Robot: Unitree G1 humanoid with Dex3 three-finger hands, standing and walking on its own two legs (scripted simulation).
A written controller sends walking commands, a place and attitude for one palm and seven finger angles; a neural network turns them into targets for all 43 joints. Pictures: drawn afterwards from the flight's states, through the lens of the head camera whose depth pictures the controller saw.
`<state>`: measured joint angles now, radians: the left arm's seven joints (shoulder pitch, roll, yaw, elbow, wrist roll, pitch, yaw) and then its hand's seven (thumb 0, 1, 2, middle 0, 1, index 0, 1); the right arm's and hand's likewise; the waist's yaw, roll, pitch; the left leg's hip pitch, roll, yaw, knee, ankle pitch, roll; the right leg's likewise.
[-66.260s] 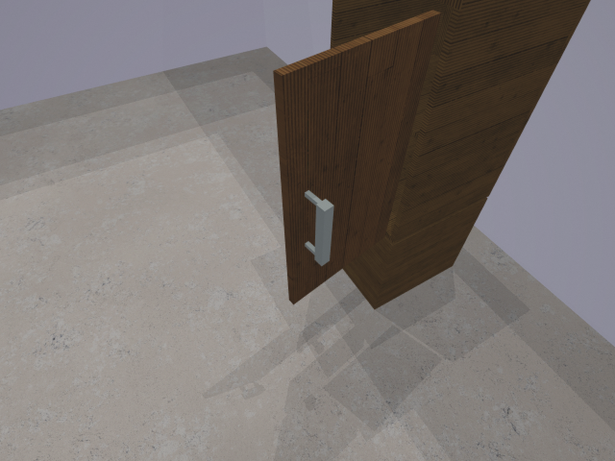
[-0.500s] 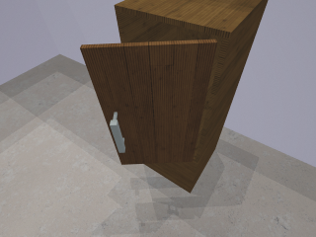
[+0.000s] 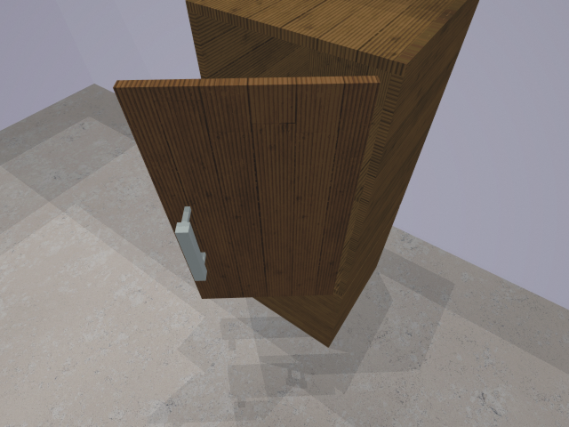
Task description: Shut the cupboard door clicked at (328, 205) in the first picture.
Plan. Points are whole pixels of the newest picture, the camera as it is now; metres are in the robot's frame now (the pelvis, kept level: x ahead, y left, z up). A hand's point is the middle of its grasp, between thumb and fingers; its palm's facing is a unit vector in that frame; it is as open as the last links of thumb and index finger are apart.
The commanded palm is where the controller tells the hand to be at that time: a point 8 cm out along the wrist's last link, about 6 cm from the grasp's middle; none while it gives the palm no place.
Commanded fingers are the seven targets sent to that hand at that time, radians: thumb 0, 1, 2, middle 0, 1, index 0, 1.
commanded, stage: look again from close up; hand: left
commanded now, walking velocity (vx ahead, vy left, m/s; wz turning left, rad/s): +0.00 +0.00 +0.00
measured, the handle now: (194, 245) +0.43 +0.20 -0.07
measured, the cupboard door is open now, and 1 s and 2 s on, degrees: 36 36 36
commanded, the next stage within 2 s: raise the hand and make a fist in 0.18 s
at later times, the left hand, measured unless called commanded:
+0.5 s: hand (177, 365) +0.20 +0.17 -0.02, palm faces +0.24 -0.97 -0.07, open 7.1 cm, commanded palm +0.12 +0.22 -0.07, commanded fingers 0.00 0.90 0.90 -0.40 -0.52 -0.40 -0.52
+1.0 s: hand (170, 413) +0.15 +0.18 -0.08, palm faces +0.03 -1.00 -0.02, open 4.7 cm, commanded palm +0.12 +0.23 -0.07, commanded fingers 0.00 0.90 0.90 -0.86 -1.02 -0.86 -1.02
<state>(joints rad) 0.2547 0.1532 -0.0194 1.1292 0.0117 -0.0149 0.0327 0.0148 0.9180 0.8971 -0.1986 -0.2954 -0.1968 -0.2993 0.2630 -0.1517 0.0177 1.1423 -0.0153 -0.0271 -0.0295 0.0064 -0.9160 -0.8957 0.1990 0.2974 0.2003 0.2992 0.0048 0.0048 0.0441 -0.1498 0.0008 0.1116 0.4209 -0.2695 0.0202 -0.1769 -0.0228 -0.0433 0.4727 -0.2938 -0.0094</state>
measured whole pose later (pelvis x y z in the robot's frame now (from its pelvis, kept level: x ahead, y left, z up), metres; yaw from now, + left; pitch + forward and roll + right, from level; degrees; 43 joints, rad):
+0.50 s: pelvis -0.01 -0.03 -0.03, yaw +2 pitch +7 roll +2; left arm 0.33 0.13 0.13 0.25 -0.18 -0.36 -0.03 0.02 0.91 0.90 -0.25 -0.36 -0.25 -0.36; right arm 0.25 -0.24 -0.05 0.78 0.00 -0.30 -0.04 0.01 -0.91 -0.90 0.20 0.30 0.20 0.30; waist -0.02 0.00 -0.10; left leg -0.49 0.00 0.04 0.78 -0.36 -0.02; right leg -0.51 -0.03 -0.07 0.83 -0.45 -0.04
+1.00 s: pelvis -0.08 +0.00 -0.12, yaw -1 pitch +15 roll -2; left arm 0.33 0.21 0.13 0.04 -0.26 -0.38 -0.20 0.02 0.90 0.90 -0.68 -0.83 -0.68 -0.83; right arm 0.26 -0.18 0.04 0.56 0.01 -0.25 -0.07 0.01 -0.90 -0.90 0.20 0.30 0.21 0.30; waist 0.01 0.02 -0.15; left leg -1.03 -0.01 -0.08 1.29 -0.53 -0.02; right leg -1.02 0.01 -0.07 1.25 -0.50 -0.03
